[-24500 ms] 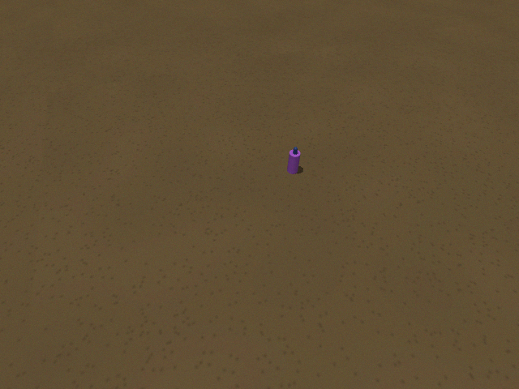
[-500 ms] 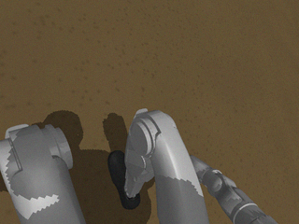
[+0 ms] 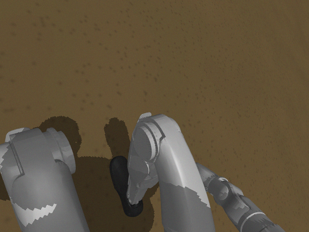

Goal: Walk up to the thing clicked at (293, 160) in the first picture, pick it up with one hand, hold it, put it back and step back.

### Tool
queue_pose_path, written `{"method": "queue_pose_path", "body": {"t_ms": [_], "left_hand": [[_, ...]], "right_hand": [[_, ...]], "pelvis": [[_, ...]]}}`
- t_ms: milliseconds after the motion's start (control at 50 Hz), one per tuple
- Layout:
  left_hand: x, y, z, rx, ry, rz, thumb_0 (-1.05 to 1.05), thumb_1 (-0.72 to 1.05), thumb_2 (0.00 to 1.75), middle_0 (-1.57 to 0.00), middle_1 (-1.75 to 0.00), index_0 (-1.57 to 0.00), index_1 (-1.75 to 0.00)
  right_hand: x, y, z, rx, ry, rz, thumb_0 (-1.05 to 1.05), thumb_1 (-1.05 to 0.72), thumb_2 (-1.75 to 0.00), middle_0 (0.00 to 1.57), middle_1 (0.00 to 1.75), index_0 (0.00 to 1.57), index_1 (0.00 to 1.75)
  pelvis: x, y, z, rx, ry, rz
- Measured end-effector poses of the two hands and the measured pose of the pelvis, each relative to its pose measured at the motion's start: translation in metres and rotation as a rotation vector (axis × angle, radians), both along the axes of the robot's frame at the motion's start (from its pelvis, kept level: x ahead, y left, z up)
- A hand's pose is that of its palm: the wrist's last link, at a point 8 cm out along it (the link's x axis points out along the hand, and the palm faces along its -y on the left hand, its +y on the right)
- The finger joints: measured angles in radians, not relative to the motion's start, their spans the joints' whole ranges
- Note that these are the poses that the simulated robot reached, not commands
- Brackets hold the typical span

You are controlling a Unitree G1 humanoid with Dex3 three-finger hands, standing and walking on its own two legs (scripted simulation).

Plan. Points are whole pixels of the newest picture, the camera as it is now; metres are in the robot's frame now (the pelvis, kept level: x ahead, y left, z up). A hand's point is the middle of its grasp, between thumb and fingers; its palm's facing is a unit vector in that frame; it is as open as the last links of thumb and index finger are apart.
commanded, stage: open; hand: left
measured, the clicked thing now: out of the picture +0.39 +0.35 -0.19
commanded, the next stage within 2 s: withdraw in 0.04 s
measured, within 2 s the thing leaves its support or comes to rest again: neither
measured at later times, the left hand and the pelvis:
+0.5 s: hand out of the picture +0.36 +0.40 -0.11, palm faces +0.60 -0.80 -0.03, open 16.8 cm; pelvis +0.01 +0.00 +0.01, yaw +1 degrees
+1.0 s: hand out of the picture +0.22 +0.45 +0.03, palm faces +0.52 -0.70 -0.49, open 17.2 cm; pelvis +0.01 -0.01 +0.10, yaw +10 degrees
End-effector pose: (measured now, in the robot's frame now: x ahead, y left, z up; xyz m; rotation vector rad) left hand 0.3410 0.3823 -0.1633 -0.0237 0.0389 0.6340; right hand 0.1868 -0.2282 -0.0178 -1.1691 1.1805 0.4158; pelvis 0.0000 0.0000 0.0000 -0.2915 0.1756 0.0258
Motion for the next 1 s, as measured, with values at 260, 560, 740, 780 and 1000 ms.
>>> {"method": "queue_pose_path", "body": {"t_ms": [260,560,740,780,1000], "left_hand": [[0.002,-0.001,-0.001,0.005,-0.003,-0.009,-0.01,-0.44,0.16,-0.31,-0.19,-0.3,-0.2],[-0.054,0.062,0.07,0.093,-0.032,0.002,-0.02,-0.49,0.09,-0.11,-0.08,-0.12,-0.08],[-0.111,0.073,0.11,0.081,0.178,-0.033,-0.02,-0.52,0.07,-0.08,-0.1,-0.1,-0.08],[-0.118,0.076,0.125,0.095,0.245,-0.028,-0.02,-0.52,0.06,-0.08,-0.1,-0.1,-0.08],[-0.162,0.095,0.231,0.209,0.58,0.092,-0.02,-0.5,0.07,-0.06,-0.07,-0.07,-0.07]], "right_hand": [[-0.003,-0.001,-0.003,0.0,0.011,-0.015,0.0,-0.91,-0.9,0.21,0.3,0.2,0.3],[0.006,-0.004,-0.003,0.082,-0.048,-0.149,0.0,-0.92,-0.9,0.21,0.3,0.2,0.3],[0.05,0.013,0.003,0.248,-0.201,-0.246,0.0,-0.91,-0.9,0.21,0.3,0.21,0.3],[0.059,0.017,0.006,0.29,-0.225,-0.275,0.0,-0.93,-0.9,0.21,0.3,0.2,0.3],[0.067,0.019,0.017,0.438,-0.216,-0.45,0.0,-0.92,-0.9,0.21,0.3,0.2,0.3]], "pelvis": [[0.001,0.0,0.001,-0.001,0.003,-0.003],[0.007,-0.003,0.016,0.016,0.103,0.023],[0.008,-0.006,0.038,0.057,0.191,0.063],[0.007,-0.008,0.047,0.066,0.216,0.074],[0.01,-0.014,0.101,0.118,0.355,0.115]]}}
